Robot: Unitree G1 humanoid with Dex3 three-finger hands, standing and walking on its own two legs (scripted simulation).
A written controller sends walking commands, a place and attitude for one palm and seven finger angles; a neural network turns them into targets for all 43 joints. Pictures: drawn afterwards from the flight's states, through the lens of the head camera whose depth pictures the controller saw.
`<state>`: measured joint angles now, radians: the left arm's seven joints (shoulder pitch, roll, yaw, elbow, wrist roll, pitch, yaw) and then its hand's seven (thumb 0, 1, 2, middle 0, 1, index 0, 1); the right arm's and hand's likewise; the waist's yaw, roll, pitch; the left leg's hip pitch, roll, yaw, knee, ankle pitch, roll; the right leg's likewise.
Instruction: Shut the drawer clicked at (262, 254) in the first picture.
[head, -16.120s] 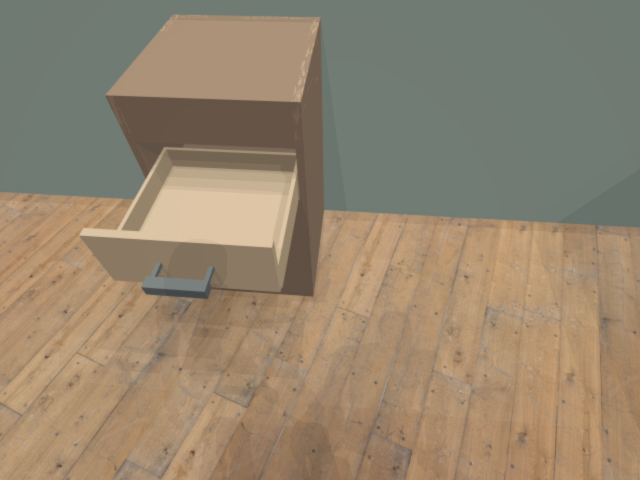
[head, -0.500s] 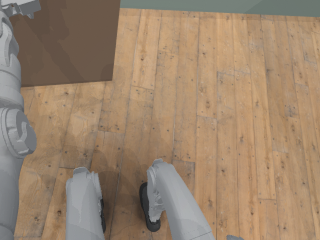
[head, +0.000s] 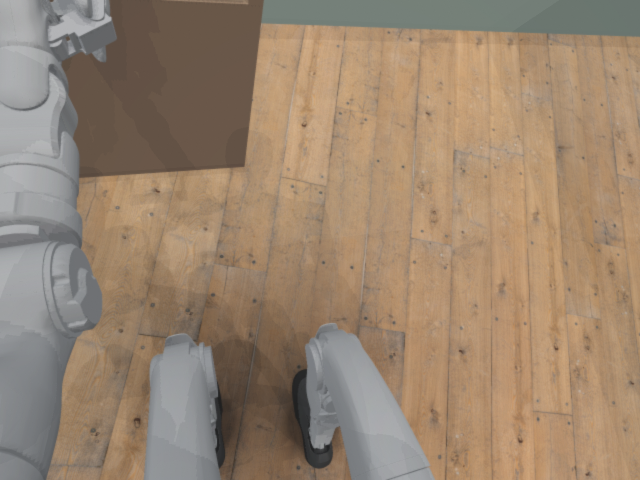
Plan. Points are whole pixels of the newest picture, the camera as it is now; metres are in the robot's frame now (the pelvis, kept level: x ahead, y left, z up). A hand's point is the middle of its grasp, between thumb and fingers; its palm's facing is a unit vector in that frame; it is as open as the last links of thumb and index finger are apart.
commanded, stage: pull the fist back off the drawer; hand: left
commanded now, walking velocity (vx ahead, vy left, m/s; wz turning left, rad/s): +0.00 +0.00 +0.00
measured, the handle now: out of the picture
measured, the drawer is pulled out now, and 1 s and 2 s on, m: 0.00 0.00 0.00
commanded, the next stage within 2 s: draw the hand back to the body in 0.14 s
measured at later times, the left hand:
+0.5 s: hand (49, 41) +0.51 +0.20 +0.11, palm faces +0.11 -0.99 -0.08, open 3.2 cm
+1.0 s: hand out of the picture +0.36 +0.23 +0.25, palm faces +0.24 -0.92 -0.30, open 3.3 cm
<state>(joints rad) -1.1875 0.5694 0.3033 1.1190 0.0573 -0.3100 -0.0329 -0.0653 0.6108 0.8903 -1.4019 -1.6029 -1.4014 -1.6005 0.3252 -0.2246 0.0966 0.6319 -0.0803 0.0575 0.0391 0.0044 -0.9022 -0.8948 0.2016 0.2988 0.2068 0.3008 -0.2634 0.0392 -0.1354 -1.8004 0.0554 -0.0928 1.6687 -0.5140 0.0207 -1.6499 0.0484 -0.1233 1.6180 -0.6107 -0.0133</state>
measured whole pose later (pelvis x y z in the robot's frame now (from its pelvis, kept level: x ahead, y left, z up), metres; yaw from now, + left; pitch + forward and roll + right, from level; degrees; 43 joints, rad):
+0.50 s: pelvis +0.05 +0.00 +0.08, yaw +3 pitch +31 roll -4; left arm -0.53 0.35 0.29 0.49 -0.13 -0.25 -0.08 0.01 0.87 0.89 -1.40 -1.60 -1.40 -1.60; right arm 0.26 -0.22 0.03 0.57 0.02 0.10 0.04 0.01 -0.91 -0.89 0.20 0.30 0.20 0.30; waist -0.12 0.06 -0.12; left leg -1.38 0.06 -0.02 1.37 -0.53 0.01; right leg -1.27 0.05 -0.05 1.35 -0.61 -0.02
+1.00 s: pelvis +0.09 +0.00 +0.20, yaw +7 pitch +7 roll -1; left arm 0.12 0.30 0.05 0.09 -0.06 -0.03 0.11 0.02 0.89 0.90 -1.40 -1.60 -1.40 -1.60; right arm 0.20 -0.23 0.06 0.47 0.05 0.11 -0.10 0.01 -0.90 -0.90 0.20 0.30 0.20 0.30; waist -0.01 0.05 -0.07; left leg -0.50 0.01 0.00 0.74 -0.36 0.02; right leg -0.39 0.01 -0.03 0.71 -0.43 0.00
